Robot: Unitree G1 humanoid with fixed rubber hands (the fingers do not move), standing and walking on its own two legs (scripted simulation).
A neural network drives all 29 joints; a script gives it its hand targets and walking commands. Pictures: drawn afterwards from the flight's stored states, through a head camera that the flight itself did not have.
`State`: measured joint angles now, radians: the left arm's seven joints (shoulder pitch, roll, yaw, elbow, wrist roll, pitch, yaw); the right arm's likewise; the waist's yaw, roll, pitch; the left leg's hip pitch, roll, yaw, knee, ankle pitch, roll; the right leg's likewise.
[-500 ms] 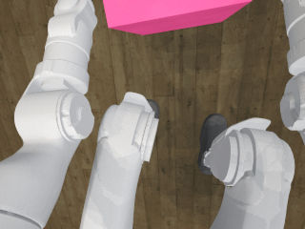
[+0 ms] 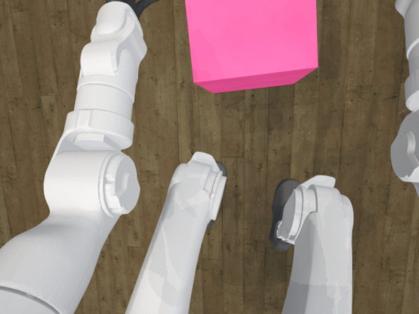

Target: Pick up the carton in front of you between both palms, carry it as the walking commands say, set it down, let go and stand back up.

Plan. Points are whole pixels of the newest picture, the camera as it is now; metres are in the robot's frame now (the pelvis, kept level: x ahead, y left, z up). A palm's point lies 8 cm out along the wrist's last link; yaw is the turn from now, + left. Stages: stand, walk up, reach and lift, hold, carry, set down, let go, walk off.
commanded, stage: set down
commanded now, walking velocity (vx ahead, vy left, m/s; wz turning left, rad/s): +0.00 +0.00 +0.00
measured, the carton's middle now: (249, 35) +0.56 +0.05 -0.33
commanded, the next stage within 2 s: let go in 0.62 s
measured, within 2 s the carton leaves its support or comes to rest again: neither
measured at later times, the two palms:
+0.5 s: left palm out of the picture +0.52 +0.23 +0.02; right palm out of the picture +0.62 -0.15 +0.02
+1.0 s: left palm out of the picture +0.44 +0.24 +0.13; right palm out of the picture +0.51 -0.17 +0.12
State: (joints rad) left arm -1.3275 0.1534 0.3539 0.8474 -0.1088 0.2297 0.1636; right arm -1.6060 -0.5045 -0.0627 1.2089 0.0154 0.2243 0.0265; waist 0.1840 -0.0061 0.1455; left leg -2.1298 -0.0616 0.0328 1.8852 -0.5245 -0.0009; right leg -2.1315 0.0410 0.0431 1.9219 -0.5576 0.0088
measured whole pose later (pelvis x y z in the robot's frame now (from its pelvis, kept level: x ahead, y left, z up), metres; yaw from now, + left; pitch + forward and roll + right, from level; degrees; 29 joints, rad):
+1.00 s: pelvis +0.06 +0.01 +0.24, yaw -4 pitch +38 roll -1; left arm -0.62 0.19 0.24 0.62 0.05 0.15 -0.10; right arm -0.80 -0.17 -0.27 0.70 -0.15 0.20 -0.10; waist 0.13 0.01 -0.04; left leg -1.29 -0.04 -0.01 0.94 -0.31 0.02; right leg -1.28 0.04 0.06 0.92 -0.31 0.02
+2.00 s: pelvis +0.10 -0.03 +0.32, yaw +0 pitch -6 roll +1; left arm 0.18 0.23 0.04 0.38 0.02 0.21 -0.04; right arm 0.23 -0.23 -0.04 0.46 0.02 0.12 0.04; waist -0.01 0.00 0.12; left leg -0.10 -0.02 -0.08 0.47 -0.26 -0.02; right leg -0.10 0.05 0.01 0.49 -0.29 -0.04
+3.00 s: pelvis +0.13 +0.01 +0.33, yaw -2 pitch -2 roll +0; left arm 0.17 0.35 0.02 0.83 0.02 0.00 0.03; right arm 0.15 -0.33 -0.03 0.88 -0.02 0.00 -0.02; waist 0.00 -0.02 0.02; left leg -0.12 -0.05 -0.03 0.40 -0.25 0.04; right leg -0.11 0.01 0.06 0.39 -0.26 0.02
